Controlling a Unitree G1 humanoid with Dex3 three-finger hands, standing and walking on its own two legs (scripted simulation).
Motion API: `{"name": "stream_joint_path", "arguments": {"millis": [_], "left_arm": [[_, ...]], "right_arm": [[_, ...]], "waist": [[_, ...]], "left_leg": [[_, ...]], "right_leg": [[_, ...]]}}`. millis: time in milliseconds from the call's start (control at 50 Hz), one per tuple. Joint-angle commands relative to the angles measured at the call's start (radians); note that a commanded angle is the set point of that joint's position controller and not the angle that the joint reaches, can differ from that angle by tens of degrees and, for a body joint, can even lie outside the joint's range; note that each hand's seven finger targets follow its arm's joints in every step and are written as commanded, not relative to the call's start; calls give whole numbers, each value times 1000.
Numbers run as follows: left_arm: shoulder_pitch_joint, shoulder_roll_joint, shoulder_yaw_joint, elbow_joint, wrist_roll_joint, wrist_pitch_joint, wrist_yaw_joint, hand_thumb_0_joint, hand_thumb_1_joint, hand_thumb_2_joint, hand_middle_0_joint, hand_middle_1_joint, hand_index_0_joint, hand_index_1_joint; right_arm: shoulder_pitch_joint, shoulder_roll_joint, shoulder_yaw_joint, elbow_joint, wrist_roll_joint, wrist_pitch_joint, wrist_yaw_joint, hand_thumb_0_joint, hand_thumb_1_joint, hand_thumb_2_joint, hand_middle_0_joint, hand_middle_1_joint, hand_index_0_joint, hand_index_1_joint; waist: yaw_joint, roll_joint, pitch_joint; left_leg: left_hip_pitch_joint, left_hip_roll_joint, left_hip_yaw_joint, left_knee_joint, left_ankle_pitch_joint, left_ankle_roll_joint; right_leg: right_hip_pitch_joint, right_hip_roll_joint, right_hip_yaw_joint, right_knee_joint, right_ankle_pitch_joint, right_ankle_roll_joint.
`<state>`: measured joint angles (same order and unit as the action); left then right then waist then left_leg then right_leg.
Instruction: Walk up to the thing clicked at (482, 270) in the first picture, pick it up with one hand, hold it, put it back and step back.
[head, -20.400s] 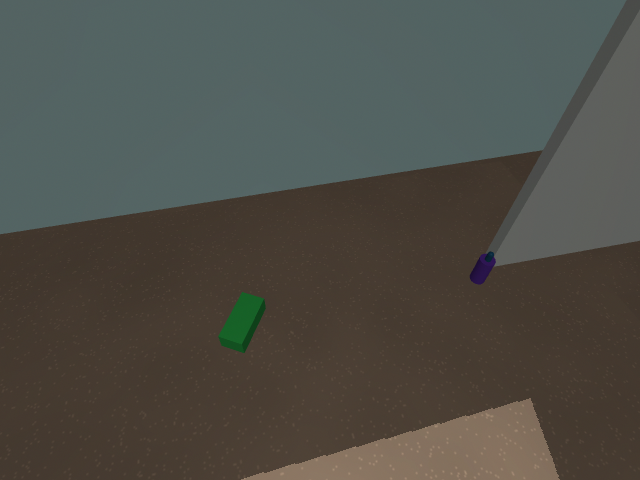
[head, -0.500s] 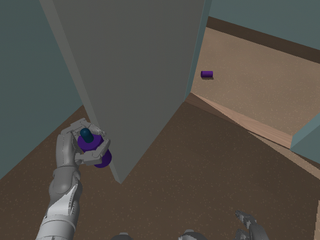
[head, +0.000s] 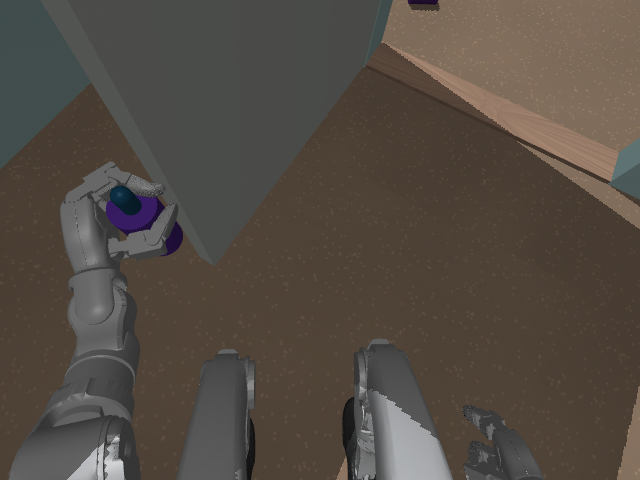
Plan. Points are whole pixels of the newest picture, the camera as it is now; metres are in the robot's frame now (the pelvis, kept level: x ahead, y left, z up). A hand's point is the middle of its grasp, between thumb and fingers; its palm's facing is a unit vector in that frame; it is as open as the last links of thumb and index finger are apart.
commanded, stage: crouch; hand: left
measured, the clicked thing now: (143, 218) +0.43 +0.21 -0.04
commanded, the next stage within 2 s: lower in 1.08 s
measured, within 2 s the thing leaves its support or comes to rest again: neither
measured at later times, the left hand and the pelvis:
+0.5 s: hand (170, 252) +0.44 +0.22 -0.20, palm faces +0.24 -0.97 -0.04, open 5.9 cm; pelvis -0.05 +0.00 -0.16, yaw -2 degrees
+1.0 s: hand (179, 261) +0.46 +0.22 -0.29, palm faces +0.23 -0.97 -0.03, open 5.9 cm; pelvis -0.05 +0.01 -0.22, yaw -6 degrees
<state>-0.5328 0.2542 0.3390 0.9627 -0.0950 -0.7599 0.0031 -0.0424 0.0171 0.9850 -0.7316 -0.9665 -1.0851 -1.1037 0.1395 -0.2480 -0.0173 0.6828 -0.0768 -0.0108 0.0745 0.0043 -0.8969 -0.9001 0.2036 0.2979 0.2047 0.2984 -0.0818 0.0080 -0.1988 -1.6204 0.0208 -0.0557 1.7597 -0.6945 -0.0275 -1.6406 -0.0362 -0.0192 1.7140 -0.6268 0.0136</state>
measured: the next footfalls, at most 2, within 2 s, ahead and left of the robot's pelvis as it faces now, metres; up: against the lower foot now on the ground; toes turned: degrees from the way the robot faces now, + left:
none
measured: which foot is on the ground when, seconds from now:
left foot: down 0.00-1.00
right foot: down 0.00-1.00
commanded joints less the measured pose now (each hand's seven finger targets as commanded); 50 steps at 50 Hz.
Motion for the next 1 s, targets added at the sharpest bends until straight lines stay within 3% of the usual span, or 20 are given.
{"name": "stream_joint_path", "arguments": {"millis": [0, 80, 100, 120, 140, 260, 320, 340, 440, 480, 500, 560, 640, 660, 680, 760, 840, 880, 940, 980], "left_arm": [[-286, 185, 49, -99, 5, -81, -29, 0, 520, 1231, -1244, -1323, -1255, -1316], [-403, 269, 116, -104, 2, -102, -23, 0, 517, 1225, -1224, -1311, -1236, -1302], [-380, 241, 102, -23, 7, -98, -27, 0, 505, 1220, -1223, -1311, -1237, -1301], [-444, 230, 77, -57, 16, -110, -30, 0, 507, 1229, -1211, -1312, -1225, -1302], [-449, 262, 96, -37, 21, -117, -30, 0, 505, 1214, -1220, -1305, -1232, -1297], [-576, 388, 146, -23, 47, -149, -31, 0, 430, 1217, -1250, -1328, -1261, -1322], [-594, 426, 172, 5, 59, -145, -25, 0, 441, 1221, -1252, -1331, -1260, -1328], [-552, 380, 149, 79, 60, -135, -29, 0, 415, 1226, -1255, -1336, -1263, -1334], [-568, 426, 164, 80, 71, -115, -45, 0, 405, 1199, -1229, -1325, -1247, -1313], [-537, 396, 149, 130, 66, -103, -57, 0, 417, 1185, -1208, -1310, -1231, -1293], [-563, 449, 179, 73, 61, -109, -57, 0, 430, 1179, -1208, -1296, -1227, -1282], [-568, 426, 174, 79, 45, -106, -61, 0, 394, 1171, -1207, -1306, -1233, -1287], [-554, 487, 211, 65, 64, -114, -50, 0, 411, 1161, -1179, -1285, -1206, -1265], [-560, 453, 180, 73, 70, -113, -47, 0, 418, 1178, -1178, -1294, -1205, -1274], [-574, 485, 206, 42, 71, -118, -36, 0, 413, 1176, -1182, -1294, -1208, -1274], [-579, 515, 220, 25, 81, -124, -20, 0, 448, 1200, -1181, -1302, -1208, -1283], [-573, 494, 186, 43, 89, -126, -22, 0, 462, 1211, -1189, -1308, -1214, -1291], [-549, 527, 212, 58, 87, -123, -20, 0, 481, 1219, -1203, -1317, -1226, -1300], [-531, 495, 193, 83, 79, -124, -25, 0, 482, 1213, -1190, -1309, -1217, -1289], [-543, 529, 201, 70, 79, -129, -24, 0, 505, 1216, -1198, -1316, -1227, -1294]], "right_arm": [[118, -193, -61, -55, -6, -18, 2, 0, -909, -906, 200, 300, 200, 300], [114, -193, -50, -53, -17, -13, 9, 0, -902, -904, 200, 300, 200, 300], [104, -192, -43, -46, -18, -14, 10, 0, -903, -904, 200, 300, 200, 300], [109, -189, -40, -39, -24, -14, 13, 0, -903, -905, 200, 300, 200, 300], [104, -194, -37, -35, -24, -15, 14, 0, -905, -905, 200, 300, 200, 300], [101, -223, -16, -24, -44, -6, 17, 0, -910, -906, 200, 300, 200, 300], [103, -228, -6, -4, -49, 0, 18, 0, -908, -907, 200, 300, 200, 300], [91, -231, -1, -9, -50, 2, 20, 0, -909, -908, 200, 300, 200, 300], [97, -256, 19, -5, -62, 15, 23, 0, -900, -903, 200, 300, 200, 300], [95, -264, 32, -13, -62, 18, 27, 0, -896, -901, 200, 300, 200, 300], [97, -272, 33, -10, -64, 20, 25, 0, -895, -901, 200, 300, 200, 300], [99, -281, 51, -21, -68, 26, 29, 0, -898, -900, 200, 300, 200, 300], [99, -296, 63, -18, -79, 38, 31, 0, -893, -900, 200, 300, 200, 300], [97, -295, 68, -11, -83, 40, 35, 0, -898, -902, 200, 300, 200, 300], [96, -300, 69, -20, -86, 40, 35, 0, -893, -901, 200, 300, 200, 300], [90, -316, 84, -21, -98, 47, 40, 0, -895, -902, 200, 300, 200, 300], [78, -324, 99, -22, -107, 52, 45, 0, -899, -904, 200, 300, 200, 300], [87, -332, 105, -24, -111, 56, 47, 0, -898, -903, 200, 300, 200, 300], [81, -346, 115, -30, -116, 59, 51, 0, -900, -903, 201, 300, 200, 300], [69, -354, 122, -30, -119, 60, 53, 0, -896, -901, 201, 300, 200, 300]], "waist": [[-25, -11, -578], [-22, 17, -607], [-39, -2, -567], [-56, 36, -558], [-55, 27, -560], [-56, 148, -630], [-61, 174, -598], [-78, 155, -554], [-99, 178, -530], [-117, 143, -492], [-105, 142, -509], [-131, 145, -505], [-117, 194, -480], [-133, 202, -458], [-132, 202, -471], [-141, 242, -459], [-164, 245, -415], [-162, 225, -431], [-182, 226, -389], [-180, 243, -371]], "left_leg": [[165, -34, 15, -81, 335, 47], [47, -37, 31, 4, 231, 44], [19, -36, 29, 16, 194, 42], [5, -35, 30, 36, 181, 40], [-12, -35, 29, 45, 153, 38], [-16, -33, 30, 132, 129, 26], [-57, -33, 35, 160, 92, 25], [-85, -33, 30, 164, 69, 26], [-143, -35, 24, 224, 45, 31], [-184, -37, 15, 251, 50, 35], [-196, -36, 15, 268, 54, 36], [-207, -37, 2, 303, 92, 37], [-199, -32, -13, 316, 115, 27], [-206, -30, -16, 324, 96, 27], [-215, -28, -15, 333, 96, 28], [-210, -25, -27, 355, 86, 25], [-230, -21, -38, 374, 95, 24], [-248, -22, -40, 393, 103, 28], [-245, -21, -54, 397, 99, 25], [-256, -18, -64, 399, 86, 24]], "right_leg": [[321, 31, 3, -93, 328, -34], [269, 25, 30, -42, 218, -30], [229, 26, 21, -24, 178, -31], [186, 26, 17, -5, 170, -32], [163, 28, 9, 14, 137, -34], [32, 30, -34, 154, 118, -41], [-14, 32, -49, 198, 88, -41], [-44, 32, -59, 206, 70, -40], [-93, 33, -84, 265, 64, -37], [-111, 34, -95, 284, 70, -34], [-102, 36, -94, 294, 75, -34], [-101, 36, -103, 322, 116, -32], [-144, 38, -113, 366, 130, -37], [-159, 39, -115, 367, 119, -37], [-145, 43, -116, 370, 122, -38], [-166, 44, -125, 392, 123, -38], [-196, 45, -133, 411, 133, -38], [-165, 51, -136, 408, 142, -35], [-191, 49, -149, 421, 143, -34], [-206, 50, -155, 436, 133, -35]]}}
